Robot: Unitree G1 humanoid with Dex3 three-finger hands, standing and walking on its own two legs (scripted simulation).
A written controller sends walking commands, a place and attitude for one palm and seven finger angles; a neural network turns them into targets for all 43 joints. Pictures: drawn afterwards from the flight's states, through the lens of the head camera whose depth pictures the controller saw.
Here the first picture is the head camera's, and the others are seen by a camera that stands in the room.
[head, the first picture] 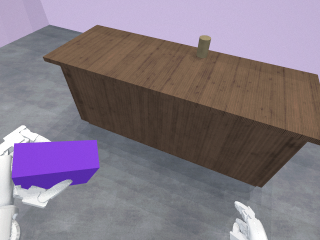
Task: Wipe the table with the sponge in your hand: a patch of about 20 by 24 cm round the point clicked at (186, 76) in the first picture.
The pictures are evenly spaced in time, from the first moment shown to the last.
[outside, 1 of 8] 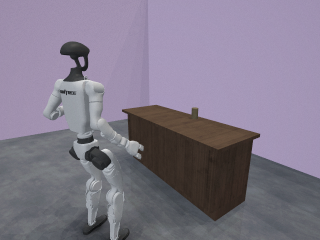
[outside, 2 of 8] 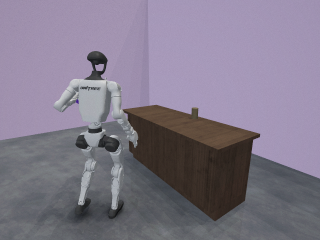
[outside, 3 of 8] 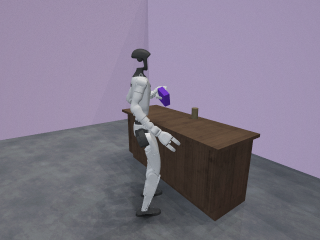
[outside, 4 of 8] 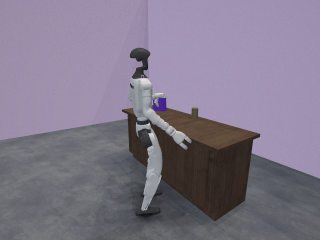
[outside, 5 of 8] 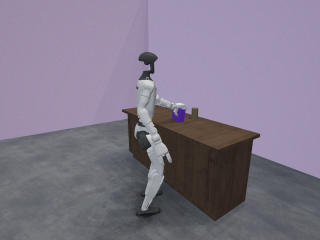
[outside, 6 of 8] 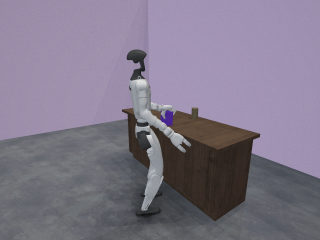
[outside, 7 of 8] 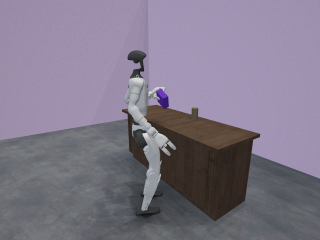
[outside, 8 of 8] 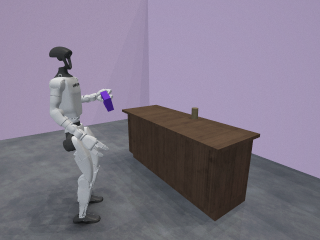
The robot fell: no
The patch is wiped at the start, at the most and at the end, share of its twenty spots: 0.00 1.00 1.00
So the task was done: yes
